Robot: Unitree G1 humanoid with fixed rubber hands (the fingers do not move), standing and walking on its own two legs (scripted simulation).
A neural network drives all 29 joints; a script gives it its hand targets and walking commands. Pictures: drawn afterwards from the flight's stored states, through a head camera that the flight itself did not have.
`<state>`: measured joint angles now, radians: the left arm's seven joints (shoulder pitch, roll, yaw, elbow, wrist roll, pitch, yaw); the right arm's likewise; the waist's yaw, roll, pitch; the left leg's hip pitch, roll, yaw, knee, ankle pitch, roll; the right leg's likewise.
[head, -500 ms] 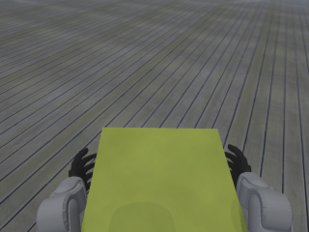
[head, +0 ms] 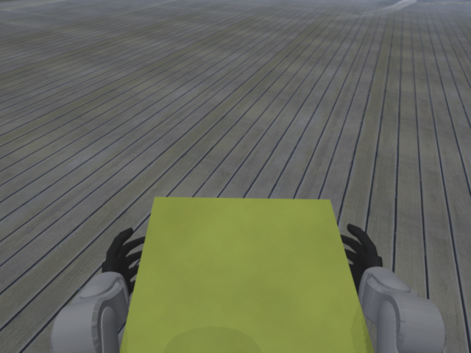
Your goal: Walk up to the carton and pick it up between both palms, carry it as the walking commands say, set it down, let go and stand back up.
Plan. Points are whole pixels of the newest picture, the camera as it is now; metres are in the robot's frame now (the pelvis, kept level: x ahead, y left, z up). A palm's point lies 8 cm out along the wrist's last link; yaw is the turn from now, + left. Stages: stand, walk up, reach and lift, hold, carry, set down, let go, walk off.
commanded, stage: carry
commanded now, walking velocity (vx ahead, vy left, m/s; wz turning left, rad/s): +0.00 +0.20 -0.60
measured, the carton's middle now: (240, 297) +0.23 +0.00 +0.02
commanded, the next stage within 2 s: none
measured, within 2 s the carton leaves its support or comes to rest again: neither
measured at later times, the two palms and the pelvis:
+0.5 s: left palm (166, 270) +0.24 +0.12 +0.07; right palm (409, 306) +0.18 -0.25 +0.07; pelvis -0.01 -0.02 -0.02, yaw -10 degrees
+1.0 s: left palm (179, 268) +0.24 +0.09 +0.09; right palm (437, 325) +0.15 -0.26 +0.08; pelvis -0.02 -0.03 -0.01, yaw -16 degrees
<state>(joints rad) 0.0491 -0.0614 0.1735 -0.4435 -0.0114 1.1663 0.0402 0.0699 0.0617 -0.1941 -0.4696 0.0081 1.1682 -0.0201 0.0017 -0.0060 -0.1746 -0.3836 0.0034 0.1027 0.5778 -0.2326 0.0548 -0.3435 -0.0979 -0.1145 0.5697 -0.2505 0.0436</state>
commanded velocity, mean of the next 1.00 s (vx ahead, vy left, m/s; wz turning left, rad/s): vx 0.00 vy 0.02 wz -0.38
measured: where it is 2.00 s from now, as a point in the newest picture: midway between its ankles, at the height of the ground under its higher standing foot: outside the picture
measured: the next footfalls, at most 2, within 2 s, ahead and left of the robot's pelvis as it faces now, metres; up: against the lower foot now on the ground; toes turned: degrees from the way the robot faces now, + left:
right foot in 1.42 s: -0.06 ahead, -0.16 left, +0.00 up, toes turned -36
left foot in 1.84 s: -0.01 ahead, +0.05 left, +0.00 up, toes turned -39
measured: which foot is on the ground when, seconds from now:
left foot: down 0.00-1.00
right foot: down 0.00-1.00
